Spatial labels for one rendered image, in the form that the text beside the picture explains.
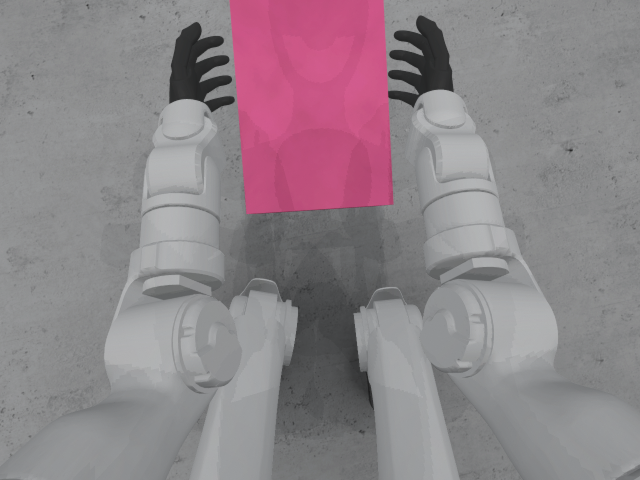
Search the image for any right robot thigh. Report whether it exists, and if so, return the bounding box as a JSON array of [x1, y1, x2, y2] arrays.
[[354, 299, 460, 480]]

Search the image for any right robot hand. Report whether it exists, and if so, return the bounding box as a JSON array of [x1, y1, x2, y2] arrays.
[[388, 15, 454, 108]]

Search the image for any carton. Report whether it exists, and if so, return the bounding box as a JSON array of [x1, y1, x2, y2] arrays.
[[229, 0, 394, 214]]

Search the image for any right robot forearm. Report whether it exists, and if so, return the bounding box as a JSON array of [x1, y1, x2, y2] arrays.
[[404, 90, 547, 301]]

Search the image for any left robot upper arm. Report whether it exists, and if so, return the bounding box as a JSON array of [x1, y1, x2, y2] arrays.
[[0, 294, 242, 480]]

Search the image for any right robot upper arm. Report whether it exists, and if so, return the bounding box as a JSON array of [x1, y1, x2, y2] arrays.
[[419, 279, 640, 480]]

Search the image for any left robot forearm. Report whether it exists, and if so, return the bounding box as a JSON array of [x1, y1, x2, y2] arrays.
[[104, 99, 226, 369]]

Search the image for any right robot shin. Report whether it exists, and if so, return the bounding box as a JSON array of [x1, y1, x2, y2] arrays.
[[366, 287, 423, 385]]

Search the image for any left robot hand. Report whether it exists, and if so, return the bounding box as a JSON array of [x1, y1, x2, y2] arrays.
[[169, 22, 235, 112]]

